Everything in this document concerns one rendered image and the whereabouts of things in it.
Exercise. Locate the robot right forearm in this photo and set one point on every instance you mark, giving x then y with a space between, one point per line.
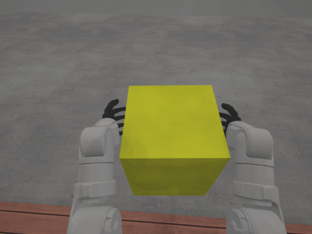
254 173

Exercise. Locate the right robot upper arm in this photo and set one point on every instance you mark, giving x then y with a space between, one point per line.
241 220

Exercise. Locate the robot left hand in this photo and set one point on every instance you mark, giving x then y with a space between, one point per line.
109 112

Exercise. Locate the left robot upper arm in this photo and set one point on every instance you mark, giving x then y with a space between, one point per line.
96 220

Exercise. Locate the robot left forearm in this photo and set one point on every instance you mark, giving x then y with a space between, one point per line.
96 169

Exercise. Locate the carton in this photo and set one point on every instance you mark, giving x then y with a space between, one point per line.
173 141

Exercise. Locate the robot right hand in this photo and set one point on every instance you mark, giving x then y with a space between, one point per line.
233 117

